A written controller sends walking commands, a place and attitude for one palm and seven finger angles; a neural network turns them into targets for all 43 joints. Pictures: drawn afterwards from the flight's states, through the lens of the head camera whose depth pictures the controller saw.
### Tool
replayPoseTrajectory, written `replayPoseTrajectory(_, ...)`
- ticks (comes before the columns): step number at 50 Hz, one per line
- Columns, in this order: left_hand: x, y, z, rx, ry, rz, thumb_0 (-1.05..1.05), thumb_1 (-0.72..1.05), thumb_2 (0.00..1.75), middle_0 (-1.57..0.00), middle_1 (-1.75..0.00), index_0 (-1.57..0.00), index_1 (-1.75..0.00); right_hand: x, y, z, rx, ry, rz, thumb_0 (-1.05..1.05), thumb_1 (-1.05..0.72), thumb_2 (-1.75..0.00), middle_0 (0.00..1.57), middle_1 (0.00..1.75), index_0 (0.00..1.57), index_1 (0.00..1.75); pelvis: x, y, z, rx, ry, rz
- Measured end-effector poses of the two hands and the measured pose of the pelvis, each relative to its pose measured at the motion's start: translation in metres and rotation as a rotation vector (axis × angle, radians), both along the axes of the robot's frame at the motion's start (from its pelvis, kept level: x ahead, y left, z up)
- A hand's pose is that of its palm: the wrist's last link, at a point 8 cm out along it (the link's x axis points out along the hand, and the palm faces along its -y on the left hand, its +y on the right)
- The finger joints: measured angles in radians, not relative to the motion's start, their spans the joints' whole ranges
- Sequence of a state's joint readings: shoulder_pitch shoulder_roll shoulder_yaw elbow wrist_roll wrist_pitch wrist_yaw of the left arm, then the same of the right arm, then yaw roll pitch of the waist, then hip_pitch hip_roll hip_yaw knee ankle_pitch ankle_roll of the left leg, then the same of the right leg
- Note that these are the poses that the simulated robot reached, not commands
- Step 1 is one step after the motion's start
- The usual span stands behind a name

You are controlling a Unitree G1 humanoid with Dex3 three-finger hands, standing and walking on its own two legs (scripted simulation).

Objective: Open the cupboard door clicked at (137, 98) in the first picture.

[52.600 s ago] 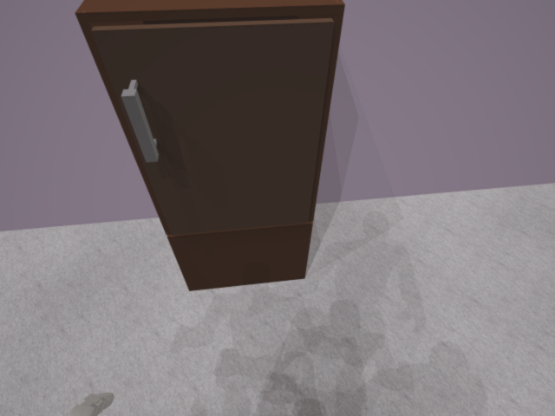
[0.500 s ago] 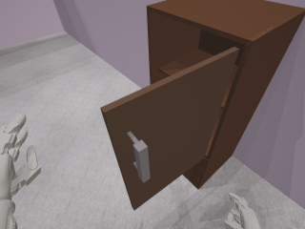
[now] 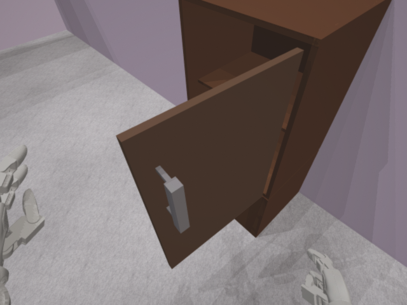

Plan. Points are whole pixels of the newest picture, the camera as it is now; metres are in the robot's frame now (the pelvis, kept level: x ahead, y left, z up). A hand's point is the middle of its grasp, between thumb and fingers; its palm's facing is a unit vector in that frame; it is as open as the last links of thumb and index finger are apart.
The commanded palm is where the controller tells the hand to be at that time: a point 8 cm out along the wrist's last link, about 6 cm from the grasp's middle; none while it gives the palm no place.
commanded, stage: step back with the hand held close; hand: left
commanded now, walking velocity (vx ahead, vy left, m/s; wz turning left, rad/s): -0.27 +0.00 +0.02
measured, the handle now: (172, 200) +0.30 +0.10 +0.06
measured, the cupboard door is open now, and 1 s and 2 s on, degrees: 85 85 85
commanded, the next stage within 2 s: stop stepping back and stand still in 0.82 s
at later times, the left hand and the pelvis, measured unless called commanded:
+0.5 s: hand out of the picture +0.10 +0.30 +0.15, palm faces +0.44 -0.73 -0.52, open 7.4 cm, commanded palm +0.04 +0.34 +0.17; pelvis -0.09 +0.03 -0.02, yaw +2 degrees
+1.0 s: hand out of the picture +0.01 +0.29 +0.16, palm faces +0.34 -0.82 -0.46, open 7.4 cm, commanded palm -0.05 +0.34 +0.17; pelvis -0.20 +0.04 +0.00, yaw -2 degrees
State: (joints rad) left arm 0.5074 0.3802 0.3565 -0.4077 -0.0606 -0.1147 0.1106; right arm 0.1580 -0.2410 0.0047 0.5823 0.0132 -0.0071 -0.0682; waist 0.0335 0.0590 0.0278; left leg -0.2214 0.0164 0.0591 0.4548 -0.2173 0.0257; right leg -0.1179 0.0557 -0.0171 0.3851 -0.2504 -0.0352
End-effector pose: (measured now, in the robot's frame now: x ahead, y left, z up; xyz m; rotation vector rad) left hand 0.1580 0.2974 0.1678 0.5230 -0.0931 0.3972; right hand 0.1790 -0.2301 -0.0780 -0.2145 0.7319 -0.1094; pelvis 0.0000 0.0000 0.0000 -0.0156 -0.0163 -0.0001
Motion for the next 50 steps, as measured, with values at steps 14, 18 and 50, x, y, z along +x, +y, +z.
replayPoseTrajectory(14, -0.030, 0.018, 0.006, 0.070, -0.034, -0.105, 0.02, 0.89, 0.90, -0.22, -0.31, -0.21, -0.30, -0.061, 0.003, 0.009, -0.063, 0.017, -0.092, 0.01, -0.90, -0.90, 0.20, 0.30, 0.20, 0.30, -0.044, 0.022, -0.006, -0.010, 0.009, -0.017)
replayPoseTrajectory(18, -0.054, 0.028, 0.007, 0.095, -0.057, -0.083, 0.02, 0.89, 0.90, -0.22, -0.31, -0.21, -0.30, -0.079, 0.014, 0.005, -0.060, -0.001, -0.073, 0.01, -0.90, -0.90, 0.20, 0.30, 0.20, 0.30, -0.060, 0.030, -0.010, -0.010, 0.003, -0.009)
replayPoseTrajectory(50, -0.184, 0.034, 0.015, 0.052, -0.128, -0.136, 0.02, 0.89, 0.90, -0.21, -0.30, -0.20, -0.30, -0.218, 0.053, 0.006, -0.016, -0.007, -0.020, 0.01, -0.90, -0.90, 0.20, 0.30, 0.20, 0.30, -0.200, 0.044, -0.004, -0.029, 0.057, -0.027)
